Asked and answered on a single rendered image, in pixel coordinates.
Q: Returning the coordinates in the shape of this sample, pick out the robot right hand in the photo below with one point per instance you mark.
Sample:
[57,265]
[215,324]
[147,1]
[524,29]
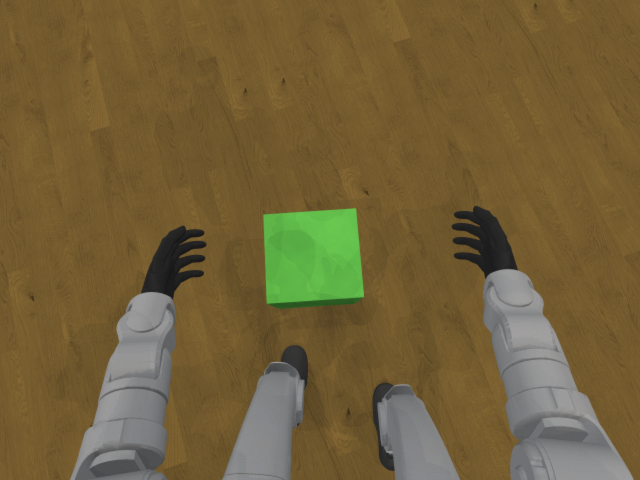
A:
[496,252]

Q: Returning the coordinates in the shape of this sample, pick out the robot foot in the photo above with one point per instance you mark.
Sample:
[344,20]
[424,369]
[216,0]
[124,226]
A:
[380,391]
[296,357]

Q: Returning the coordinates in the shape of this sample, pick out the robot left forearm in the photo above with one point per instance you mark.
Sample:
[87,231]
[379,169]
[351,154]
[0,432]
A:
[128,431]

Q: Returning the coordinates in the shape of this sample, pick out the right robot foot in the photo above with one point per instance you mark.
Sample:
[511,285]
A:
[380,391]

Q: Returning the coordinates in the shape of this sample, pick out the carton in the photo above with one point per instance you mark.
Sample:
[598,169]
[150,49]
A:
[312,258]

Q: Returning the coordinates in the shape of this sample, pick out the robot right forearm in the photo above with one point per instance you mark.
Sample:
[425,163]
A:
[543,400]

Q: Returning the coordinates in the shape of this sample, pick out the robot left hand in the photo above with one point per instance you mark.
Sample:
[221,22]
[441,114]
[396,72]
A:
[162,275]

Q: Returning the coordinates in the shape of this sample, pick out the right robot upper arm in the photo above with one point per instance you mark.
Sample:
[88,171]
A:
[552,459]

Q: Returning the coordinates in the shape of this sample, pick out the left robot foot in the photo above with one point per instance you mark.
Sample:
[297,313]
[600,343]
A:
[296,357]

